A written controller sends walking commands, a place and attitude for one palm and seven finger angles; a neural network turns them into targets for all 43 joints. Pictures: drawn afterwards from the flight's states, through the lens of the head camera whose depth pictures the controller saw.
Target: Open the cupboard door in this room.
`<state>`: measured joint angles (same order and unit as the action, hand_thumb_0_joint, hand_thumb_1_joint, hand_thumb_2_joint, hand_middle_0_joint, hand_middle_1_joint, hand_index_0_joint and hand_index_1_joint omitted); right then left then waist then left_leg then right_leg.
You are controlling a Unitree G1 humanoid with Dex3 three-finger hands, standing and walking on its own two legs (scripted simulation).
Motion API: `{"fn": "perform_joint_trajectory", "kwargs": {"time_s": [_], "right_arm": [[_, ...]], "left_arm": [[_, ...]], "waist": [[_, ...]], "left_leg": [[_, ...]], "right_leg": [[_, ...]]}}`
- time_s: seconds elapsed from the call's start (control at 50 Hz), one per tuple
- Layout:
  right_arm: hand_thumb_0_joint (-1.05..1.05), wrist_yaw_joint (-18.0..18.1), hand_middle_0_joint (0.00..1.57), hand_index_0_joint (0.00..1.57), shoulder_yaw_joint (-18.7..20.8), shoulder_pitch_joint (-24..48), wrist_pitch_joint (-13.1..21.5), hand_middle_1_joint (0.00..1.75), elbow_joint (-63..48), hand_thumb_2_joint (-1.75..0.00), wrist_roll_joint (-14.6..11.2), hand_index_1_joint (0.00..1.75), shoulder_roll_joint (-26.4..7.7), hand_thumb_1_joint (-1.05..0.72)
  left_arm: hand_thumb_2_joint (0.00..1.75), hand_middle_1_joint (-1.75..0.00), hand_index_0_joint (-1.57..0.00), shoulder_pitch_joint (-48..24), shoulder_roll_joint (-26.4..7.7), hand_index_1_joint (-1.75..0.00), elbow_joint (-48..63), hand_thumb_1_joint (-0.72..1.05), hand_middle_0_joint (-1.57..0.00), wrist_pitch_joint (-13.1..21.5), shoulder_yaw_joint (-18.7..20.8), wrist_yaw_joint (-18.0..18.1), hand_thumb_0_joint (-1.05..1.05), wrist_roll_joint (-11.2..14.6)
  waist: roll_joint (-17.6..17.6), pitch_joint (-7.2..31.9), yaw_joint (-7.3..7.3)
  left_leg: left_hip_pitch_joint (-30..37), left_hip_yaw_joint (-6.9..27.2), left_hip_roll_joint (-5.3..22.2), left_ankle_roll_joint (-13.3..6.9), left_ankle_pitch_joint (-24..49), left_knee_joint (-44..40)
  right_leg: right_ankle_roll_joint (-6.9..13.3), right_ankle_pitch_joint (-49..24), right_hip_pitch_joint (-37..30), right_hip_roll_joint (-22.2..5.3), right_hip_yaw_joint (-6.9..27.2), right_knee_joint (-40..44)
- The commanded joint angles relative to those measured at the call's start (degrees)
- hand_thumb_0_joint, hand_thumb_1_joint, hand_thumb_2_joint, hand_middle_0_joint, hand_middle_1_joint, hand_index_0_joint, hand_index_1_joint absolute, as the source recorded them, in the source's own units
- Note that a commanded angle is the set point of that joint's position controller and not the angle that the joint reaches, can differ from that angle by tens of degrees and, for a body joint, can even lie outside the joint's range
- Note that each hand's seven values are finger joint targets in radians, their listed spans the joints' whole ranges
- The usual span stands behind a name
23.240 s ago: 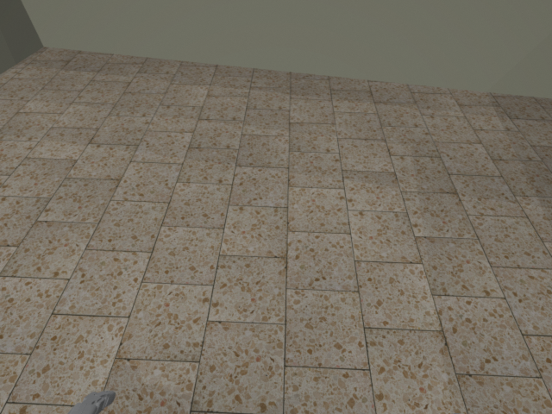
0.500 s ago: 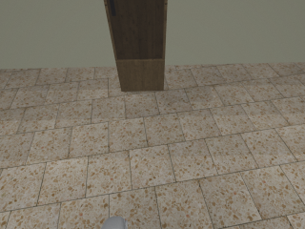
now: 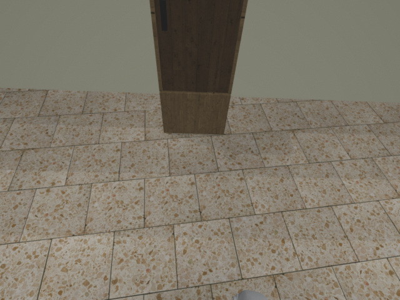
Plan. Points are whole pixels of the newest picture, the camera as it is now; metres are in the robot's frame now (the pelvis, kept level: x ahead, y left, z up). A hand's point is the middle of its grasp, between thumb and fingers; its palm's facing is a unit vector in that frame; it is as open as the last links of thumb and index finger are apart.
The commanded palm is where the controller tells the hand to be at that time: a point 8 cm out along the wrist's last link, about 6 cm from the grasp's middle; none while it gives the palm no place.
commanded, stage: stand and wait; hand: left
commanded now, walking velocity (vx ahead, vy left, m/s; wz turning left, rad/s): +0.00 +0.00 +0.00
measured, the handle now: (164, 12) +1.15 +0.24 +0.03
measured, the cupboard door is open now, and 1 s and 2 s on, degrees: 0 0 0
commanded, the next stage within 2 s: look at it before walking up in 0.68 s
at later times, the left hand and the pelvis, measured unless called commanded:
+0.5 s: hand out of the picture +0.12 +0.13 -0.16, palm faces +0.06 -0.97 -0.24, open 7.1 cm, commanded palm none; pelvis +0.07 -0.05 +0.00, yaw +1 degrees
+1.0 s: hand out of the picture +0.03 +0.09 -0.17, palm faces +0.07 -0.99 -0.14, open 7.3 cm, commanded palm none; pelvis +0.07 -0.05 +0.01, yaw +1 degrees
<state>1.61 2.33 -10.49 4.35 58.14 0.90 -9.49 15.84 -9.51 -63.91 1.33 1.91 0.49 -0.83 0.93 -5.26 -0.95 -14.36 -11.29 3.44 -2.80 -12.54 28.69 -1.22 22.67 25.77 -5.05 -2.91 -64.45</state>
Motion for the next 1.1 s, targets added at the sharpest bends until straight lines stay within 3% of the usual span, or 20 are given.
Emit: {"fn": "perform_joint_trajectory", "kwargs": {"time_s": [0.0, 0.1, 0.14, 0.16, 0.18, 0.2, 0.22, 0.24, 0.26, 0.28, 0.34, 0.4, 0.44, 0.6, 0.68, 0.82, 1.08], "right_arm": [[0.00, -0.4, 0.20, 0.20, 0.7, -5.7, -0.5, 0.30, 0.8, -0.90, 0.1, 0.30, -5.4, -0.90], [0.00, -0.3, 0.20, 0.20, 0.9, -5.8, -1.7, 0.30, 2.1, -0.90, 0.3, 0.30, -6.1, -0.90], [0.00, -0.2, 0.20, 0.20, 0.9, -6.7, -2.4, 0.30, 3.0, -0.90, 0.2, 0.30, -5.7, -0.90], [0.00, -0.2, 0.20, 0.20, 0.8, -6.6, -2.6, 0.30, 3.4, -0.90, 0.1, 0.30, -5.2, -0.90], [0.00, -0.3, 0.20, 0.20, 0.5, -7.3, -2.7, 0.30, 3.8, -0.90, -0.2, 0.30, -3.5, -0.90], [0.00, -0.5, 0.20, 0.20, -0.1, -9.1, -2.9, 0.30, 3.8, -0.90, -0.5, 0.30, -1.0, -0.90], [0.00, -0.7, 0.20, 0.20, -0.3, -10.4, -3.5, 0.30, 4.0, -0.90, -0.5, 0.30, -0.1, -0.90], [0.00, -0.6, 0.20, 0.20, -0.4, -12.1, -4.2, 0.30, 5.0, -0.90, -0.2, 0.30, 0.1, -0.90], [0.00, -0.6, 0.20, 0.20, -0.6, -13.0, -4.5, 0.30, 6.0, -0.90, 0.1, 0.30, -0.1, -0.90], [0.00, -0.6, 0.20, 0.20, -0.5, -13.4, -4.4, 0.30, 6.6, -0.90, 0.0, 0.30, -0.6, -0.90], [0.00, -0.5, 0.20, 0.20, -0.8, -14.7, -3.4, 0.30, 8.1, -0.90, -0.1, 0.30, -1.0, -0.90], [0.00, -0.3, 0.20, 0.20, -1.1, -13.0, -3.1, 0.30, 8.2, -0.90, -0.2, 0.30, -0.7, -0.90], [0.00, -0.2, 0.20, 0.20, -1.0, -12.6, -3.2, 0.30, 8.3, -0.90, -0.3, 0.30, -0.7, -0.90], [0.00, 0.1, 0.20, 0.20, -1.0, -12.7, -3.8, 0.30, 8.3, -0.90, -0.3, 0.30, -0.3, -0.90], [0.00, 0.2, 0.20, 0.20, -1.1, -12.4, -4.1, 0.30, 8.2, -0.90, -0.4, 0.30, -0.6, -0.90], [0.00, 0.3, 0.20, 0.20, -1.1, -12.1, -3.8, 0.30, 7.9, -0.90, -0.4, 0.30, -0.7, -0.90], [0.00, 0.4, 0.20, 0.20, -1.0, -13.3, -3.5, 0.30, 8.1, -0.90, -0.4, 0.30, 0.0, -0.90]], "left_arm": [[0.90, -0.30, -0.20, 5.7, 0.6, -0.30, 1.7, 0.90, -0.20, -0.9, 0.3, 0.4, 0.00, -0.2], [0.90, -0.30, -0.20, 0.8, 0.0, -0.30, 3.3, 0.90, -0.20, -1.2, -0.4, 0.8, 0.00, -0.1], [0.90, -0.30, -0.20, 1.1, -1.1, -0.30, 3.0, 0.90, -0.20, -0.9, -0.4, 0.9, 0.00, -0.1], [0.90, -0.30, -0.20, 2.9, -1.9, -0.30, 2.3, 0.90, -0.20, -0.6, -0.4, 1.0, 0.00, -0.1], [0.90, -0.30, -0.20, 4.3, -3.6, -0.30, 1.6, 0.90, -0.20, 0.1, -0.4, 1.2, 0.00, -0.2], [0.90, -0.30, -0.20, 3.4, -5.9, -0.30, 1.3, 0.90, -0.20, 0.8, -0.6, 1.4, 0.00, -0.3], [0.90, -0.30, -0.20, 1.2, -7.8, -0.30, 1.7, 0.90, -0.20, 0.8, -0.5, 1.3, 0.00, 0.1], [0.90, -0.30, -0.20, -0.9, -8.0, -0.30, 2.1, 0.90, -0.20, 0.8, -0.2, 1.3, 0.00, 0.2], [0.90, -0.30, -0.20, -1.8, -7.6, -0.30, 2.2, 0.90, -0.20, 1.2, 0.1, 1.4, 0.00, 0.4], [0.90, -0.30, -0.20, -2.7, -6.4, -0.30, 2.2, 0.90, -0.20, 1.1, -0.2, 1.5, 0.00, 0.5], [0.90, -0.30, -0.20, -2.1, -4.3, -0.30, 1.8, 0.90, -0.20, 1.1, -0.8, 1.6, 0.00, 0.9], [0.90, -0.30, -0.20, -0.5, -3.7, -0.30, 1.2, 0.90, -0.20, 0.8, -0.9, 1.8, 0.00, 0.9], [0.90, -0.30, -0.20, 0.6, -3.7, -0.30, 0.8, 0.90, -0.20, 0.7, -0.8, 1.9, 0.00, 0.8], [0.90, -0.30, -0.20, 2.2, -3.7, -0.30, -0.4, 0.90, -0.20, 0.8, -1.1, 2.0, 0.00, 0.6], [0.90, -0.30, -0.20, 3.2, -3.5, -0.30, -1.1, 0.90, -0.20, 0.7, -1.3, 2.0, 0.00, 0.6], [0.90, -0.30, -0.20, 5.4, -2.5, -0.30, -1.8, 0.90, -0.20, 0.9, -1.4, 2.1, 0.00, 0.4], [0.90, -0.30, -0.20, 6.9, -1.2, -0.30, -1.9, 0.90, -0.20, 0.7, -1.5, 2.2, 0.00, 0.3]], "waist": [[-7.6, 5.5, -0.59], [-9.3, 3.9, -0.02], [-8.5, 3.0, -0.48], [-6.7, 3.0, -1.55], [-2.0, 3.8, -1.75], [4.9, 4.1, -0.04], [8.1, 1.7, 1.35], [10.2, 1.7, 2.13], [13.4, 2.3, 2.18], [12.8, 1.5, 2.49], [4.5, 3.8, 2.13], [-0.5, 3.7, 0.96], [-1.5, 3.5, 0.63], [-0.7, 1.7, 1.16], [0.3, -0.1, 1.34], [-0.6, 1.3, 1.43], [-0.7, -0.7, 1.13]], "left_leg": [[-0.6, 6.6, 12.9, -4.4, 31.3, -12.1], [-0.5, 9.1, 12.5, -4.8, 21.3, -10.8], [-0.9, 9.7, 11.4, -3.5, 16.5, -8.4], [-1.5, 8.8, 10.2, -1.7, 12.2, -6.2], [-1.6, 7.0, 7.2, 1.1, 6.6, -2.6], [-4.2, 5.4, 3.9, 3.6, -3.2, -1.1], [-2.9, 4.4, 1.8, 4.7, -9.7, -1.6], [-0.2, 5.0, 1.9, 5.1, -10.0, -1.1], [2.4, 5.3, 2.6, 5.1, -8.9, -0.6], [4.2, 5.9, 2.8, 4.9, -5.8, -1.8], [6.1, 7.3, 4.5, 4.1, 5.3, -7.6], [5.2, 7.4, 5.2, 3.8, 5.4, -10.2], [5.0, 7.1, 5.2, 3.8, 5.3, -10.1], [6.0, 6.6, 5.1, 3.9, 2.8, -10.9], [6.6, 6.5, 4.7, 3.8, 0.7, -10.9], [7.6, 6.6, 4.8, 3.4, 1.3, -10.9], [5.5, 7.0, 4.7, 3.0, -0.3, -11.2]], "right_leg": [[-1.2, -5.7, -4.7, -1.5, 0.0, 7.4], [-1.7, -7.3, -9.8, -0.3, -1.8, 23.3], [-1.6, -10.4, -13.5, 0.3, -2.4, 31.6], [-1.7, -14.9, -16.8, 0.1, -2.6, 36.9], [-1.2, -20.1, -18.9, -2.3, 0.9, 41.7], [1.3, -25.8, -19.3, -8.6, 8.8, 43.9], [4.0, -25.5, -15.2, -12.4, 9.9, 46.0], [5.9, -22.1, -12.6, -12.8, 10.1, 47.8], [6.3, -18.7, -10.6, -11.2, 10.0, 49.6], [6.1, -16.7, -9.0, -9.5, 8.4, 49.6], [3.7, -20.9, -12.9, -4.6, 3.5, 44.4], [2.6, -20.6, -15.5, -3.5, 2.7, 44.2], [2.5, -22.3, -16.5, -3.5, 2.5, 44.3], [2.7, -21.7, -15.6, -3.6, 3.0, 46.6], [2.5, -16.4, -13.4, -3.4, 3.8, 48.4], [2.6, -16.1, -13.6, -3.1, 3.9, 48.6], [2.6, -12.9, -12.4, -2.6, 3.8, 48.1]]}}
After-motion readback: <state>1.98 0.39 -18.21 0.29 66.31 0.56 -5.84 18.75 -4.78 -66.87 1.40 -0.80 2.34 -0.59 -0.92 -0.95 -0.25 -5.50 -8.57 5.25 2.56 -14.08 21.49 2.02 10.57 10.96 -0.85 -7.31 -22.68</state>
